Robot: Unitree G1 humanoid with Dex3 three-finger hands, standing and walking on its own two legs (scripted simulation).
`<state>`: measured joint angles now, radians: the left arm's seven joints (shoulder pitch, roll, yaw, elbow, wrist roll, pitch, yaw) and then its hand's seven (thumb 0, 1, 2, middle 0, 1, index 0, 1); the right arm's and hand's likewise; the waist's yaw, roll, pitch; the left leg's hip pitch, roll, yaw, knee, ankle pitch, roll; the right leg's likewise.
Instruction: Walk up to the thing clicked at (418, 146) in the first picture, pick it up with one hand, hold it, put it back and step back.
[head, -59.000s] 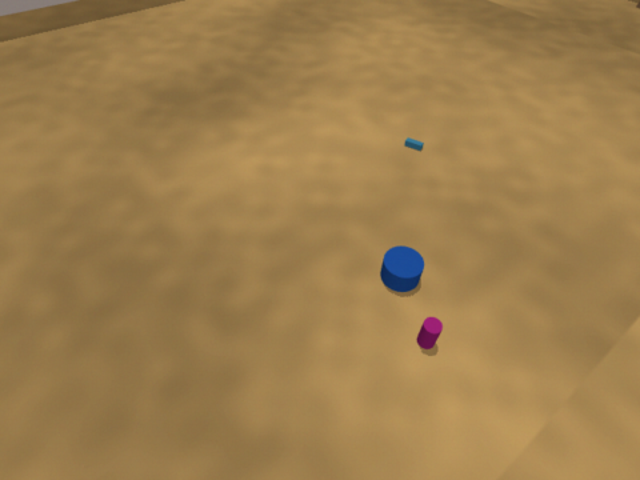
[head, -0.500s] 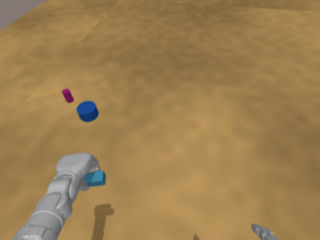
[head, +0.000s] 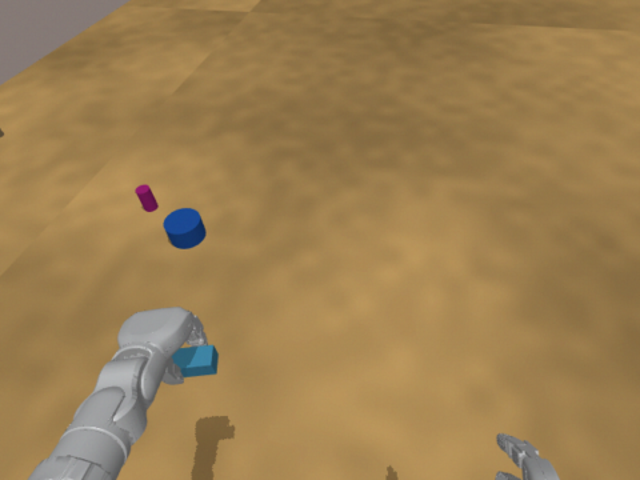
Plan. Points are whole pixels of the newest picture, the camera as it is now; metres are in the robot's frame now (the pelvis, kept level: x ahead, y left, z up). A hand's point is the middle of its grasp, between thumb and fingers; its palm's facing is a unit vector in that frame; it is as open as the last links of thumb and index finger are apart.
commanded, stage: hold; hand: left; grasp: from above
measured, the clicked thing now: (185, 362) +0.31 +0.21 -0.08
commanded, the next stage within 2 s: crouch in 0.80 s
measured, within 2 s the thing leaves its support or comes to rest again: neither
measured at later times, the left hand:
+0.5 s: hand (170, 364) +0.29 +0.22 -0.04, palm faces -0.45 -0.07 -0.89, open 6.2 cm
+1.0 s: hand (170, 358) +0.30 +0.22 -0.04, palm faces -0.45 -0.07 -0.89, open 6.2 cm
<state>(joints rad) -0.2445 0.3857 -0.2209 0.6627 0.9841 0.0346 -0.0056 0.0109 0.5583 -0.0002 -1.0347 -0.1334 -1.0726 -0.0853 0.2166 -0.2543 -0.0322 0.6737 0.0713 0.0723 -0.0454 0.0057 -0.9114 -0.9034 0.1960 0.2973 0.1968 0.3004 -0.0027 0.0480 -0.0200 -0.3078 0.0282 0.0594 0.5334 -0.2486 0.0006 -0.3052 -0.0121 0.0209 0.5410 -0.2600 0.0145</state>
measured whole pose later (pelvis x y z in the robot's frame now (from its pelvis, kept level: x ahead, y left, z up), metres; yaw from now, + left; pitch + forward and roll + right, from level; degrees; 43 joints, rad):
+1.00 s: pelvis +0.01 +0.00 +0.01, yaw +0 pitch +1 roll +0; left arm -0.23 0.38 -0.23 0.64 0.99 0.04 -0.01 0.01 0.55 0.00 -1.05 -0.11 -1.09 -0.06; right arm 0.20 -0.25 -0.04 0.68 0.08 0.09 -0.05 0.01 -0.91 -0.90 0.20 0.30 0.20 0.30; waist 0.00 0.04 -0.01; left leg -0.25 0.02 0.06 0.47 -0.23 0.00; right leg -0.25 -0.01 0.02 0.48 -0.25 0.01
